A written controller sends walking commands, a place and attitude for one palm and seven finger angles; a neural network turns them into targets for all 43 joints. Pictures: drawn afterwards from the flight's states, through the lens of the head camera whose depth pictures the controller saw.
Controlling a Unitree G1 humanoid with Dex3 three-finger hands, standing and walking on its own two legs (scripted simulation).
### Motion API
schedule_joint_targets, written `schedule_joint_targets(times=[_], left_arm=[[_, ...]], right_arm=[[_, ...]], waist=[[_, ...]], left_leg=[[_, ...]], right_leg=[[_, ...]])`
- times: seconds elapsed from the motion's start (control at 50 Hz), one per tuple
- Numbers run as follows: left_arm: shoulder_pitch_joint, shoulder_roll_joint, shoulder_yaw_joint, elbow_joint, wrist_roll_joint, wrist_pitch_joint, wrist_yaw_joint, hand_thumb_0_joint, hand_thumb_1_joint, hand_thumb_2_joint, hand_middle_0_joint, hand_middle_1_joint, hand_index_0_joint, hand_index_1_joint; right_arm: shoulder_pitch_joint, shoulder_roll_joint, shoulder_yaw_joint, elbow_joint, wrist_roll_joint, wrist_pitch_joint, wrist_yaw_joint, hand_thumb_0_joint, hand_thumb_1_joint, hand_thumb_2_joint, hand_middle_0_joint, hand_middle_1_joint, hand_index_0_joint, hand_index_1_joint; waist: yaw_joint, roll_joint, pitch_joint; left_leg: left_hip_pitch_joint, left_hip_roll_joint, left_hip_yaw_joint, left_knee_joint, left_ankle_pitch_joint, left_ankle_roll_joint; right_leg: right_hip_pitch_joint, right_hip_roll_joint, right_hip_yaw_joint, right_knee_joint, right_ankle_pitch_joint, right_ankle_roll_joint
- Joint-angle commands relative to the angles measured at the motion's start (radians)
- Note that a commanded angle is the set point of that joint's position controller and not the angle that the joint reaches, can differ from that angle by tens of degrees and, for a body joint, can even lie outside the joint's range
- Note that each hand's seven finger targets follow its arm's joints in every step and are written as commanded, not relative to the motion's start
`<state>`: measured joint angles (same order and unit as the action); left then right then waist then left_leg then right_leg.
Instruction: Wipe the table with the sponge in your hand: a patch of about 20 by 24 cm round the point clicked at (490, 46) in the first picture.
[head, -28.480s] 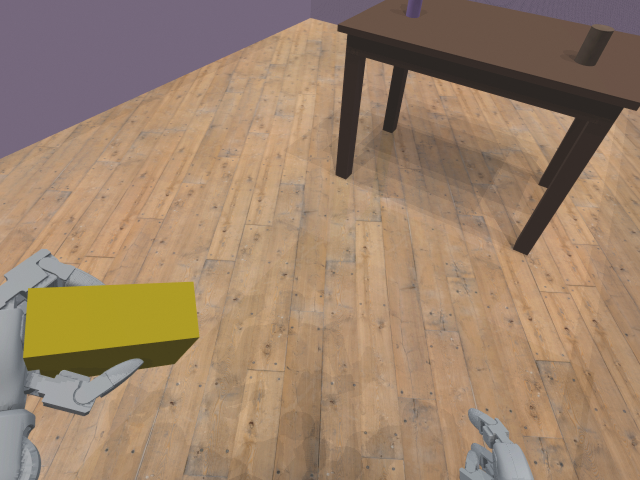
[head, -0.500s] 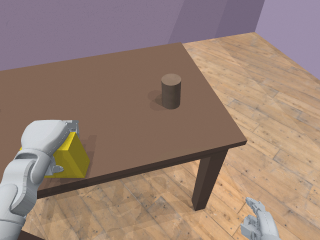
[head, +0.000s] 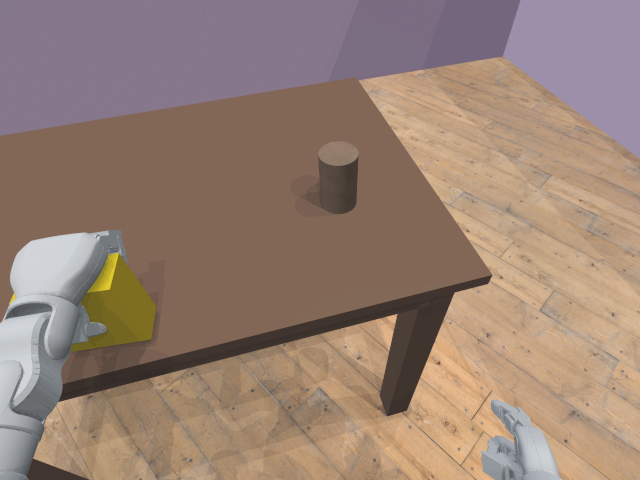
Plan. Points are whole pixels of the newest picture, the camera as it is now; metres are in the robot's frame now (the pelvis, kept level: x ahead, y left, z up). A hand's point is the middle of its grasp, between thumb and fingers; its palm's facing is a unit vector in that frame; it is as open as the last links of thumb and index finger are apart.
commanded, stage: lower the sponge onto the table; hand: left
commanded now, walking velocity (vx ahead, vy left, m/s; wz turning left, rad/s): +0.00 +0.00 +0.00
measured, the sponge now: (100, 313) +0.28 +0.35 +0.03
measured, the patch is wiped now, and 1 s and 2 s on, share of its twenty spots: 0.00 0.05 0.20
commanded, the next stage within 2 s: wipe forward along the first lane in 0.72 s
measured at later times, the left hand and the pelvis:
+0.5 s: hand (101, 296) +0.28 +0.33 +0.07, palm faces -0.03 -0.02 -1.00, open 9.6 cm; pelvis +0.01 +0.00 +0.00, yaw -1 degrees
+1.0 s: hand (102, 293) +0.29 +0.34 +0.06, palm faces -0.10 -0.01 -0.99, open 9.6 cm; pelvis +0.01 -0.02 +0.00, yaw +0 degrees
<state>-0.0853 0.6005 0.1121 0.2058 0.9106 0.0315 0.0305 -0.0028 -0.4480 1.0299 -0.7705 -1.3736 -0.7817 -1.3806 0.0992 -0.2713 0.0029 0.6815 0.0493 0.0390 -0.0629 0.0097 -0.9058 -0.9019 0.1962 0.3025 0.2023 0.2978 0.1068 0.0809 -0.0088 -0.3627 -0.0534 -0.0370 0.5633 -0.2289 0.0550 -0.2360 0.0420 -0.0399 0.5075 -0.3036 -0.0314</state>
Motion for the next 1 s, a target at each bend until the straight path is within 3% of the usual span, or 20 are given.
schedule_joint_targets(times=[0.0,0.04,0.12,0.2,0.22,0.28,0.3,0.34,0.36,0.4,0.42,0.5,0.56,0.6,0.66,0.8,0.86,0.88,0.9,0.98], left_arm=[[-0.251,0.276,0.152,-0.103,0.019,0.114,0.083,0.0,0.1,1.3,-1.2,-1.6,-1.2,-1.6],[-0.251,0.246,0.092,-0.141,0.036,0.14,0.072,0.0,0.1,1.3,-1.2,-1.6,-1.2,-1.6],[-0.317,0.214,0.034,-0.194,0.037,0.122,0.044,0.0,0.1,1.3,-1.2,-1.6,-1.2,-1.6],[-0.277,0.214,0.058,-0.194,0.037,0.106,0.052,0.0,0.1,1.3,-1.2,-1.6,-1.2,-1.6],[-0.27,0.188,0.038,-0.156,0.042,0.113,0.054,0.0,0.1,1.3,-1.2,-1.6,-1.2,-1.6],[-0.215,0.203,0.066,-0.154,0.045,0.129,0.068,0.0,0.1,1.3,-1.2,-1.6,-1.2,-1.6],[-0.188,0.252,0.119,-0.161,0.044,0.137,0.076,0.0,0.1,1.3,-1.2,-1.6,-1.2,-1.6],[-0.214,0.272,0.134,-0.136,0.057,0.149,0.088,0.0,0.1,1.3,-1.2,-1.6,-1.2,-1.6],[-0.202,0.242,0.114,-0.144,0.051,0.152,0.089,0.0,0.1,1.3,-1.2,-1.6,-1.2,-1.6],[-0.194,0.252,0.123,-0.132,0.053,0.163,0.086,0.0,0.1,1.3,-1.2,-1.6,-1.2,-1.6],[-0.181,0.219,0.094,-0.118,0.052,0.169,0.083,0.0,0.1,1.3,-1.2,-1.6,-1.2,-1.6],[-0.163,0.225,0.086,-0.114,0.047,0.171,0.057,0.0,0.1,1.3,-1.2,-1.6,-1.2,-1.6],[-0.167,0.192,0.041,-0.094,0.054,0.161,0.041,0.0,0.1,1.3,-1.2,-1.6,-1.2,-1.6],[-0.14,0.236,0.087,-0.075,0.054,0.152,0.035,0.0,0.1,1.3,-1.2,-1.6,-1.2,-1.6],[-0.126,0.232,0.084,-0.037,0.047,0.135,0.03,0.0,0.1,1.3,-1.2,-1.6,-1.2,-1.6],[-0.088,0.24,0.108,-0.012,0.043,0.101,0.03,0.0,0.1,1.3,-1.2,-1.6,-1.2,-1.6],[-0.133,0.248,0.105,0.054,0.05,0.099,0.039,0.0,0.1,1.3,-1.2,-1.6,-1.2,-1.6],[-0.176,0.26,0.105,0.066,0.056,0.096,0.041,0.0,0.1,1.3,-1.2,-1.6,-1.2,-1.6],[-0.188,0.266,0.114,0.072,0.056,0.091,0.041,0.0,0.1,1.3,-1.2,-1.6,-1.2,-1.6],[-0.293,0.279,0.091,0.18,0.081,0.08,0.047,0.0,0.1,1.3,-1.2,-1.6,-1.2,-1.6]], right_arm=[[-0.14,-0.126,-0.04,-0.156,0.007,-0.03,0.013,0.0,-0.9,-0.9,0.2,0.3,0.2,0.3],[-0.13,-0.126,-0.044,-0.164,0.007,-0.028,0.018,0.0,-0.9,-0.9,0.2,0.3,0.2,0.3],[-0.125,-0.117,-0.039,-0.172,0.008,-0.041,0.008,0.0,-0.9,-0.9,0.2,0.3,0.2,0.3],[-0.122,-0.114,-0.037,-0.171,0.007,-0.046,0.005,0.0,-0.9,-0.9,0.2,0.3,0.2,0.3],[-0.11,-0.114,-0.037,-0.159,0.006,-0.044,0.006,0.0,-0.9,-0.9,0.2,0.3,0.2,0.3],[-0.111,-0.118,-0.042,-0.162,0.004,-0.033,0.016,0.0,-0.9,-0.9,0.2,0.3,0.2,0.3],[-0.129,-0.119,-0.037,-0.172,0.003,-0.033,0.019,0.0,-0.9,-0.9,0.2,0.3,0.2,0.3],[-0.119,-0.121,-0.037,-0.159,0.001,-0.024,0.02,0.0,-0.9,-0.9,0.2,0.3,0.2,0.3],[-0.121,-0.117,-0.038,-0.165,0.0,-0.024,0.021,0.0,-0.9,-0.9,0.2,0.3,0.2,0.3],[-0.136,-0.118,-0.032,-0.169,0.004,-0.021,0.023,0.0,-0.9,-0.9,0.2,0.3,0.2,0.3],[-0.128,-0.116,-0.034,-0.167,0.004,-0.02,0.023,0.0,-0.9,-0.9,0.2,0.3,0.2,0.3],[-0.137,-0.121,-0.032,-0.172,0.008,-0.015,0.021,0.0,-0.9,-0.9,0.2,0.3,0.2,0.3],[-0.113,-0.126,-0.038,-0.162,0.008,-0.012,0.016,0.0,-0.9,-0.9,0.2,0.3,0.2,0.3],[-0.122,-0.129,-0.036,-0.166,0.01,-0.011,0.014,0.0,-0.9,-0.9,0.2,0.3,0.2,0.3],[-0.1,-0.133,-0.042,-0.158,0.008,-0.006,0.01,0.0,-0.9,-0.9,0.2,0.3,0.2,0.3],[-0.096,-0.136,-0.046,-0.166,0.01,-0.005,0.011,0.0,-0.9,-0.9,0.2,0.3,0.2,0.3],[-0.066,-0.146,-0.052,-0.147,0.009,0.004,0.007,0.0,-0.9,-0.9,0.2,0.3,0.2,0.3],[-0.066,-0.15,-0.052,-0.139,0.011,0.006,0.004,0.0,-0.9,-0.9,0.2,0.3,0.2,0.3],[-0.07,-0.146,-0.05,-0.145,0.013,0.003,0.002,0.0,-0.9,-0.9,0.2,0.3,0.2,0.3],[-0.027,-0.157,-0.054,-0.116,0.015,0.012,-0.005,0.0,-0.9,-0.9,0.2,0.3,0.2,0.3]], waist=[[0.007,0.05,-0.275],[-0.004,0.047,-0.336],[-0.039,0.021,-0.314],[-0.03,0.022,-0.267],[-0.035,0.002,-0.243],[-0.007,0.002,-0.246],[0.011,0.032,-0.262],[0.002,-0.008,-0.263],[0.001,-0.015,-0.273],[0.003,0.021,-0.251],[-0.005,0.006,-0.248],[-0.015,0.013,-0.242],[-0.033,-0.007,-0.225],[-0.019,-0.012,-0.224],[-0.027,-0.052,-0.209],[-0.023,-0.035,-0.21],[-0.04,-0.085,-0.194],[-0.05,-0.079,-0.181],[-0.042,-0.063,-0.191],[-0.069,-0.091,-0.182]], left_leg=[[0.179,0.023,-0.031,-0.078,0.17,-0.027],[0.203,0.024,-0.037,-0.064,0.214,-0.024],[0.231,0.032,-0.065,-0.061,0.178,-0.008],[0.228,0.04,-0.087,-0.078,0.166,-0.014],[0.214,0.039,-0.084,-0.076,0.159,-0.015],[0.202,0.036,-0.073,-0.08,0.182,-0.022],[0.196,0.036,-0.073,-0.086,0.19,-0.026],[0.181,0.029,-0.052,-0.069,0.218,-0.022],[0.182,0.026,-0.046,-0.065,0.219,-0.019],[0.172,0.026,-0.047,-0.073,0.205,-0.022],[0.174,0.024,-0.041,-0.066,0.199,-0.016],[0.166,0.016,-0.03,-0.055,0.198,-0.007],[0.166,0.012,-0.024,-0.043,0.2,-0.001],[0.151,0.008,-0.023,-0.043,0.19,0.002],[0.132,0.002,-0.011,-0.034,0.181,0.006],[0.108,0.0,-0.003,-0.016,0.192,0.008],[0.076,-0.005,0.005,-0.005,0.174,0.01],[0.073,-0.004,0.009,-0.003,0.161,0.011],[0.072,-0.005,0.007,-0.005,0.155,0.011],[0.04,-0.01,0.014,0.012,0.105,0.013]], right_leg=[[-0.034,0.009,0.013,-0.063,0.16,-0.038],[-0.014,0.008,0.008,-0.054,0.187,-0.035],[-0.056,0.015,0.008,-0.06,0.159,-0.03],[-0.077,0.021,0.006,-0.058,0.142,-0.032],[-0.089,0.019,-0.001,-0.054,0.135,-0.031],[-0.063,0.018,-0.001,-0.054,0.15,-0.035],[-0.037,0.021,0.008,-0.054,0.155,-0.04],[-0.023,0.018,0.008,-0.05,0.193,-0.038],[-0.018,0.016,0.007,-0.051,0.205,-0.035],[-0.02,0.019,0.014,-0.056,0.191,-0.039],[-0.027,0.016,0.011,-0.055,0.19,-0.036],[-0.02,0.016,0.022,-0.065,0.22,-0.035],[-0.038,0.014,0.018,-0.065,0.234,-0.031],[-0.023,0.016,0.032,-0.069,0.239,-0.036],[-0.023,0.011,0.028,-0.068,0.259,-0.028],[-0.029,0.011,0.045,-0.061,0.294,-0.03],[-0.043,0.007,0.038,-0.052,0.304,-0.021],[-0.061,0.007,0.042,-0.055,0.292,-0.02],[-0.062,0.009,0.049,-0.056,0.282,-0.024],[-0.105,0.007,0.045,-0.048,0.232,-0.017]])
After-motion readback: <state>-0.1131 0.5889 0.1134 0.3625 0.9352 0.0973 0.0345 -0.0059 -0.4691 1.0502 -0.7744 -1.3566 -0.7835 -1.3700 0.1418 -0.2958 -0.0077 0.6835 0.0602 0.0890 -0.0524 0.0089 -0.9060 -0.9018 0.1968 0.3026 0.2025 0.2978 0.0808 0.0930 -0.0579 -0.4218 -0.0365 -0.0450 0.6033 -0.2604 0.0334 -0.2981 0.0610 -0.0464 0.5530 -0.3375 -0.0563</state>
